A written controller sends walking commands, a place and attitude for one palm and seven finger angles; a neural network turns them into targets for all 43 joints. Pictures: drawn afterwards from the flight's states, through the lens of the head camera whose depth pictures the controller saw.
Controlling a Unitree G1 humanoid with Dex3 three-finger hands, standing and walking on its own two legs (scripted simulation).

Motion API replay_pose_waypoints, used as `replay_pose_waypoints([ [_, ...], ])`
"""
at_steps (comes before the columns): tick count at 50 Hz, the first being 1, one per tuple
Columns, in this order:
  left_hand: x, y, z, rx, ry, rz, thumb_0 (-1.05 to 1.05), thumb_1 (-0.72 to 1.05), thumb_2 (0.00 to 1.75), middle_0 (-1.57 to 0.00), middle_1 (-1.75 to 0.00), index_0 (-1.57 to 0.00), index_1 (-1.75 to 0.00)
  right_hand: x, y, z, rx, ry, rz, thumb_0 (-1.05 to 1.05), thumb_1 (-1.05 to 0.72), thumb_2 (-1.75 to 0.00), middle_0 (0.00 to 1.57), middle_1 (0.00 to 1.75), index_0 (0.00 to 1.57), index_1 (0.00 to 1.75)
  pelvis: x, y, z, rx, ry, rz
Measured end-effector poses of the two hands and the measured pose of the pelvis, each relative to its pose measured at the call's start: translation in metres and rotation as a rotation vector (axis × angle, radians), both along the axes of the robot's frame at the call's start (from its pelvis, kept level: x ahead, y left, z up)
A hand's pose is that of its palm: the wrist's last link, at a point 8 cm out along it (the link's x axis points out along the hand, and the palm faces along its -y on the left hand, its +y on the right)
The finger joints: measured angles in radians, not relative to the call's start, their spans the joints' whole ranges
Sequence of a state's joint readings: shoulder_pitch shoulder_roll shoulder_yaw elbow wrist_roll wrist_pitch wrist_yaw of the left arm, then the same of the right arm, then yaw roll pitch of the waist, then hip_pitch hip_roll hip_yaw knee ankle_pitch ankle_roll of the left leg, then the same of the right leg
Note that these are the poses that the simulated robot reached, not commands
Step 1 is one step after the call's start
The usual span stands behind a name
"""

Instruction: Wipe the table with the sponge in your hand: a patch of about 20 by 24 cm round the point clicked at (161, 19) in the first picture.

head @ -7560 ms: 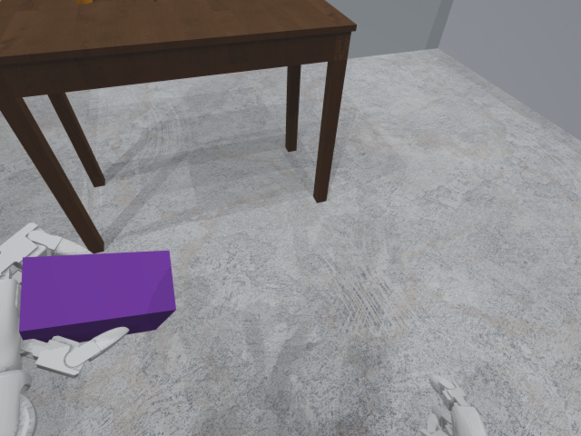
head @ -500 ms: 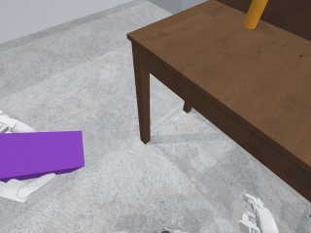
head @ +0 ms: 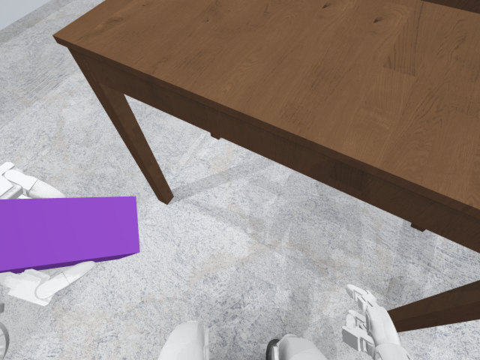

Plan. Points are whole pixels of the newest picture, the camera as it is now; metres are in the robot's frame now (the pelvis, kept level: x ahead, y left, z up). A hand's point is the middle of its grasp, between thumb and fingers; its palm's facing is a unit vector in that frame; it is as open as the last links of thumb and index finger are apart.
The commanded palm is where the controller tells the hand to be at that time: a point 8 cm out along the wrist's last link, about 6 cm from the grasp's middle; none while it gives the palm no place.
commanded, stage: turn to face it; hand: left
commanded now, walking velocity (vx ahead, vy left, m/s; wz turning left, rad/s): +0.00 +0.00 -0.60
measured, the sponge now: (90, 233) +0.25 +0.19 +0.14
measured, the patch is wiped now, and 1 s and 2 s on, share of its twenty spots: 0.00 0.00 0.00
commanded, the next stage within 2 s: take the last steps up to it in 1.40 s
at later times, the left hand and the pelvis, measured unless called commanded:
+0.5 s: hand (124, 238) +0.23 +0.13 +0.18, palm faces +0.14 -0.87 -0.47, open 10.3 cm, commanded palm +0.19 +0.18 +0.19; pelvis -0.05 -0.03 +0.00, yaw -18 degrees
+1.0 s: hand (216, 276) +0.20 +0.03 +0.18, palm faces -0.14 -0.89 -0.44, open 10.3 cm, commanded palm +0.17 +0.10 +0.19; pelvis -0.12 -0.05 +0.00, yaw -33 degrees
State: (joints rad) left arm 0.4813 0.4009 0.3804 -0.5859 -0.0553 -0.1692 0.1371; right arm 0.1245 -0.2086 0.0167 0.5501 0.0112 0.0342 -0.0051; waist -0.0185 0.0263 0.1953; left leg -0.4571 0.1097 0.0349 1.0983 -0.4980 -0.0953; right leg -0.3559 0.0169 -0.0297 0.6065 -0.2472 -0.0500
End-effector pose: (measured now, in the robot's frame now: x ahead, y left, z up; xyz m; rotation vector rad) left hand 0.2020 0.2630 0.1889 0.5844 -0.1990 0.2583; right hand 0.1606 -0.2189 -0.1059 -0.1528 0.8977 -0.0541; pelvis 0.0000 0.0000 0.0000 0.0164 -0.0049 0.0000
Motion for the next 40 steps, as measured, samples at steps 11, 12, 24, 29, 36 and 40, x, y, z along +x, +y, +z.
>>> replay_pose_waypoints([
  [11, -0.004, -0.010, 0.011, 0.008, -0.064, -0.095, -0.01, -0.51, 0.99, -0.70, -1.35, -0.74, -1.34, -0.056, -0.068, 0.034, -0.161, -0.019, -0.184, 0.01, -0.91, -0.90, 0.19, 0.30, 0.19, 0.30, -0.018, -0.001, 0.002, 0.006, 0.029, -0.124],
  [12, -0.005, -0.009, 0.008, -0.006, -0.078, -0.102, -0.01, -0.51, 0.99, -0.70, -1.35, -0.74, -1.34, -0.059, -0.067, 0.035, -0.170, -0.031, -0.189, 0.01, -0.91, -0.90, 0.19, 0.30, 0.19, 0.30, -0.020, 0.000, 0.000, 0.006, 0.026, -0.131],
  [24, 0.000, -0.076, 0.007, -0.054, -0.094, -0.218, -0.01, -0.51, 0.99, -0.70, -1.35, -0.74, -1.34, -0.103, -0.039, 0.022, 0.025, -0.136, -0.229, 0.01, -0.90, -0.89, 0.20, 0.30, 0.20, 0.30, -0.050, -0.027, 0.001, -0.029, -0.006, -0.307],
  [29, 0.004, -0.128, 0.004, 0.002, -0.082, -0.315, -0.01, -0.51, 0.99, -0.70, -1.35, -0.74, -1.34, -0.140, -0.065, -0.005, 0.070, -0.094, -0.291, 0.01, -0.90, -0.89, 0.20, 0.30, 0.20, 0.30, -0.072, -0.050, -0.009, -0.029, -0.008, -0.349],
  [36, -0.005, -0.167, 0.011, 0.035, -0.001, -0.441, -0.01, -0.51, 0.99, -0.70, -1.35, -0.74, -1.34, -0.212, -0.117, 0.004, -0.021, 0.032, -0.474, 0.01, -0.90, -0.89, 0.20, 0.30, 0.20, 0.30, -0.091, -0.059, 0.004, 0.019, 0.006, -0.444],
  [40, -0.009, -0.173, 0.019, 0.039, -0.028, -0.474, -0.01, -0.51, 0.99, -0.70, -1.35, -0.74, -1.34, -0.244, -0.137, 0.017, -0.081, 0.050, -0.543, 0.01, -0.91, -0.89, 0.20, 0.30, 0.20, 0.30, -0.099, -0.061, 0.008, 0.035, 0.016, -0.487],
])
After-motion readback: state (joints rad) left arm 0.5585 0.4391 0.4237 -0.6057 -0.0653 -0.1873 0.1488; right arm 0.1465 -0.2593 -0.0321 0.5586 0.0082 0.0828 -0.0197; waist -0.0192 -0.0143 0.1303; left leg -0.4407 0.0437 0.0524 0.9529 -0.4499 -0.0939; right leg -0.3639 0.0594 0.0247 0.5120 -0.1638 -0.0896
